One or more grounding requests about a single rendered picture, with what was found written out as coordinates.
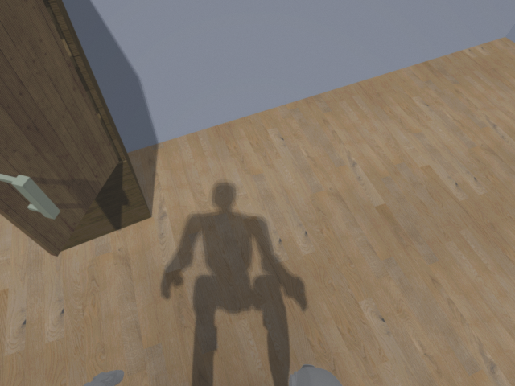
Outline handle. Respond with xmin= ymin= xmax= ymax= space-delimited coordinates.
xmin=0 ymin=174 xmax=60 ymax=219

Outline left robot hand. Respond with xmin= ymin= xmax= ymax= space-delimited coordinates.
xmin=84 ymin=370 xmax=124 ymax=386

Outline robot right thigh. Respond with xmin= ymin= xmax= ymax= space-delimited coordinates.
xmin=289 ymin=367 xmax=343 ymax=386

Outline cupboard door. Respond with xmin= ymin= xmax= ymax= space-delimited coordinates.
xmin=0 ymin=0 xmax=119 ymax=257

